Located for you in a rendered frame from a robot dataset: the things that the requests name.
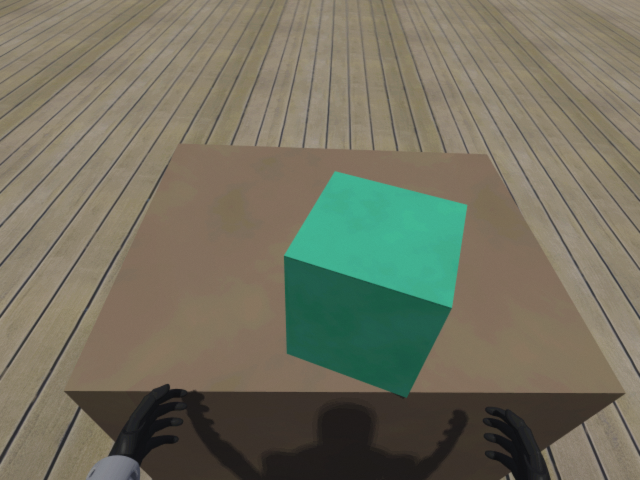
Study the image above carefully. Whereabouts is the robot left hand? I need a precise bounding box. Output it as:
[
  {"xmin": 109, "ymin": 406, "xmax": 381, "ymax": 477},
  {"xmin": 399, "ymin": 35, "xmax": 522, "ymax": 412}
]
[{"xmin": 108, "ymin": 384, "xmax": 188, "ymax": 466}]

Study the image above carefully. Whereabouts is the robot left forearm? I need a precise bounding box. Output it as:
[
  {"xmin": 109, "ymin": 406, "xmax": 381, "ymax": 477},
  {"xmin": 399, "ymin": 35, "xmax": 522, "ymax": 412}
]
[{"xmin": 86, "ymin": 455, "xmax": 140, "ymax": 480}]

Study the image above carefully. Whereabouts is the pedestal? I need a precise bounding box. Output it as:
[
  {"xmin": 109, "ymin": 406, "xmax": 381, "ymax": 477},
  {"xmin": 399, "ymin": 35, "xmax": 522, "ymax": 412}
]
[{"xmin": 64, "ymin": 143, "xmax": 626, "ymax": 480}]

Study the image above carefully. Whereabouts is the carton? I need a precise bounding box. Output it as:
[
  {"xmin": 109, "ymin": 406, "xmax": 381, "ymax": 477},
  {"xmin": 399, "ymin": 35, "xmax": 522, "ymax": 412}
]
[{"xmin": 284, "ymin": 171, "xmax": 467, "ymax": 398}]

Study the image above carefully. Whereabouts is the robot right hand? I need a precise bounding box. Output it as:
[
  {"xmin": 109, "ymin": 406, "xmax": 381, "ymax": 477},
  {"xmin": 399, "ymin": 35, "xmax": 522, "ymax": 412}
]
[{"xmin": 483, "ymin": 407, "xmax": 551, "ymax": 480}]

